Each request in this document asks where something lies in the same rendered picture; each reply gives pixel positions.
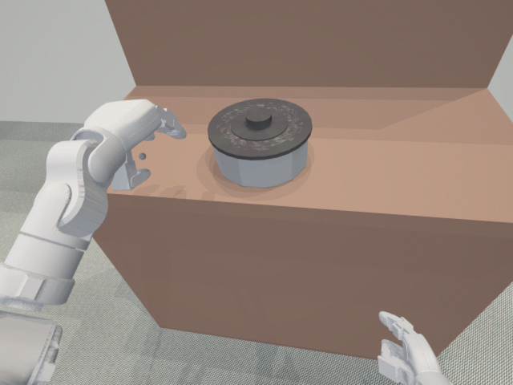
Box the robot left forearm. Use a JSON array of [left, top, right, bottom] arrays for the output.
[[0, 126, 126, 311]]

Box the left robot upper arm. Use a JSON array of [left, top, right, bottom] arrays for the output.
[[0, 310, 63, 385]]

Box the table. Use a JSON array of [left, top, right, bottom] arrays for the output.
[[40, 0, 513, 360]]

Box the pot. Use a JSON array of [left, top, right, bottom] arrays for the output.
[[213, 140, 308, 188]]

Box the lid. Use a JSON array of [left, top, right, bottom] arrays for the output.
[[208, 98, 312, 160]]

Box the knob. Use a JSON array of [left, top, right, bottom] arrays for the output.
[[245, 107, 272, 127]]

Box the robot left hand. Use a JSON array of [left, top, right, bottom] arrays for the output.
[[84, 99, 187, 191]]

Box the robot right hand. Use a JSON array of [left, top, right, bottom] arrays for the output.
[[378, 311, 442, 385]]

